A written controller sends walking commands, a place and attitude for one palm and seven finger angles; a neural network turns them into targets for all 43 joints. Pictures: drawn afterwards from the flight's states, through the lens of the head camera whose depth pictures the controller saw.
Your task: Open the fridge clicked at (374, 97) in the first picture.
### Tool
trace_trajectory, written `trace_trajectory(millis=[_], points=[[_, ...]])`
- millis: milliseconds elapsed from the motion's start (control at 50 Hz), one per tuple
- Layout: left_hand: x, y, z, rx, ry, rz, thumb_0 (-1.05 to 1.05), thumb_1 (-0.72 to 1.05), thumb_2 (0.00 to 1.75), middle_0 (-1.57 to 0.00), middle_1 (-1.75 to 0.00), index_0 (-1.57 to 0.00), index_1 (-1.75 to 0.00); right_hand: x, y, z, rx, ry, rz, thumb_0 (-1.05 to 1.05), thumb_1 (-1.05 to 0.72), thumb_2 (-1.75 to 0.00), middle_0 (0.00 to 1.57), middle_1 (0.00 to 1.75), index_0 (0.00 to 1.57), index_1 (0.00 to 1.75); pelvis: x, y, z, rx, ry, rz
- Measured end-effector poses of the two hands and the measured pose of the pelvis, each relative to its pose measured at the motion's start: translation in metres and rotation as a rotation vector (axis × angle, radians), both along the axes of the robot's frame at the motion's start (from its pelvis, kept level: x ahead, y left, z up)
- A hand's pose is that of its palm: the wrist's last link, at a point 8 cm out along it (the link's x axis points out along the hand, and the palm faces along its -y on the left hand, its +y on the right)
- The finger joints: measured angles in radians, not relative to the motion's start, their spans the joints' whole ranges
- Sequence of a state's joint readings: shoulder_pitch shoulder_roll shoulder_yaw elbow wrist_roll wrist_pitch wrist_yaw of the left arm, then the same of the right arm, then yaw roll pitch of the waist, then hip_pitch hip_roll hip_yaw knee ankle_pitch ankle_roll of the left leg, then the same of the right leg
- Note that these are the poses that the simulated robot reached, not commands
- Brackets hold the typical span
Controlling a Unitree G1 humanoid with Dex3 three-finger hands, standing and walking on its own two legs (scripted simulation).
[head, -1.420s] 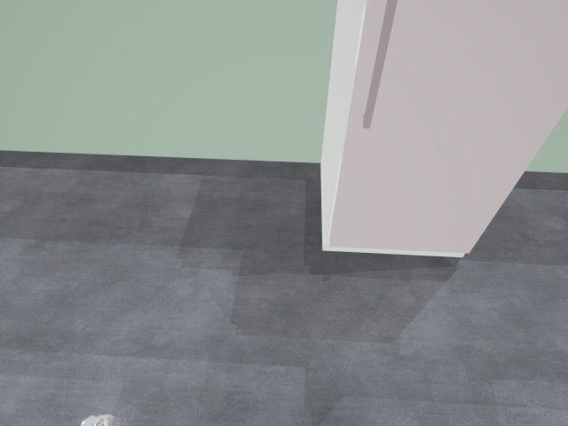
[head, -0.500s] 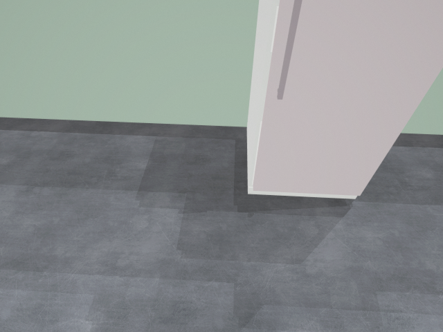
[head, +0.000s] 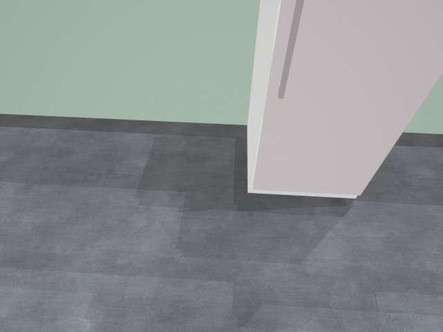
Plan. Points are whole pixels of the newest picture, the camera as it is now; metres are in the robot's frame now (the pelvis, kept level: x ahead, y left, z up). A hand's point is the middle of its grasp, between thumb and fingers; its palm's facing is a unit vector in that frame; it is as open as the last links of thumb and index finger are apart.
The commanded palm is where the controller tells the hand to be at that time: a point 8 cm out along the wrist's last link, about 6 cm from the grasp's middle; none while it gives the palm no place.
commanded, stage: look at it before walking up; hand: left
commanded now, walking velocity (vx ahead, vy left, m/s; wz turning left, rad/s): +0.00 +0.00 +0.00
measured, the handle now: (289, 48) +0.91 -0.16 +0.10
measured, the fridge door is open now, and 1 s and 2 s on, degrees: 0 0 0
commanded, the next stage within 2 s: walk to a spot facing it in 0.02 s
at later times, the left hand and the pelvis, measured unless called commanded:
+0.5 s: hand out of the picture +0.07 +0.19 -0.18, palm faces -0.15 -0.95 -0.27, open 7.4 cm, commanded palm none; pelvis -0.01 -0.01 -0.03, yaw -10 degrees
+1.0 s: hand out of the picture +0.12 +0.21 -0.18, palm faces -0.34 -0.91 -0.25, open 7.4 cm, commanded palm none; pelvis -0.03 +0.03 -0.02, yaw -25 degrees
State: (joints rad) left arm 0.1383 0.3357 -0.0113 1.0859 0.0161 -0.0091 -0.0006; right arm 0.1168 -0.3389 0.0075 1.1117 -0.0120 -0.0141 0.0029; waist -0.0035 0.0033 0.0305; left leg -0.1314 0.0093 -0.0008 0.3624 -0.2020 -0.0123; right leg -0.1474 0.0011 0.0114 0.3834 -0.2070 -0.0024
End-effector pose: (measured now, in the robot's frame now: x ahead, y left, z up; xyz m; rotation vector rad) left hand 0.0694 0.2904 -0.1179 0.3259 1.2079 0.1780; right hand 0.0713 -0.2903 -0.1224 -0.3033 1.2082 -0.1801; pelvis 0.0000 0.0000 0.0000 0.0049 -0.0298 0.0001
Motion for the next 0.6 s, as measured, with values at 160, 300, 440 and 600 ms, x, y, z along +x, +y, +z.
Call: trace_trajectory(millis=[160, 300, 440, 600], points=[[0.002, 0.001, 0.0, 0.001, -0.003, 0.003, 0.01, 0.9, 0.9, -0.2, -0.3, -0.2, -0.3, 0.004, 0.0, 0.001, -0.002, -0.003, 0.003, 0.0, -0.91, -0.9, 0.2, 0.3, 0.2, 0.3, 0.002, 0.0, 0.0, 0.0, -0.002, 0.0], [0.0, -0.006, -0.008, -0.007, 0.032, -0.014, 0.01, 0.9, 0.9, -0.2, -0.3, -0.2, -0.3, -0.001, 0.008, -0.005, 0.009, -0.032, -0.048, 0.0, -0.91, -0.9, 0.2, 0.3, 0.2, 0.3, -0.002, 0.001, -0.005, 0.002, 0.008, -0.057], [-0.003, -0.035, -0.025, -0.054, 0.075, -0.072, 0.01, 0.9, 0.9, -0.2, -0.3, -0.2, -0.3, -0.034, 0.022, -0.026, 0.074, -0.033, -0.142, 0.0, -0.91, -0.9, 0.2, 0.3, 0.2, 0.3, -0.012, -0.005, -0.017, 0.03, 0.009, -0.139], [-0.011, -0.074, -0.028, -0.071, 0.073, -0.111, 0.01, 0.9, 0.9, -0.2, -0.3, -0.2, -0.3, -0.07, 0.014, -0.048, 0.128, 0.02, -0.239, 0.0, -0.91, -0.9, 0.2, 0.3, 0.2, 0.3, -0.022, -0.02, -0.025, 0.016, 0.013, -0.208]])
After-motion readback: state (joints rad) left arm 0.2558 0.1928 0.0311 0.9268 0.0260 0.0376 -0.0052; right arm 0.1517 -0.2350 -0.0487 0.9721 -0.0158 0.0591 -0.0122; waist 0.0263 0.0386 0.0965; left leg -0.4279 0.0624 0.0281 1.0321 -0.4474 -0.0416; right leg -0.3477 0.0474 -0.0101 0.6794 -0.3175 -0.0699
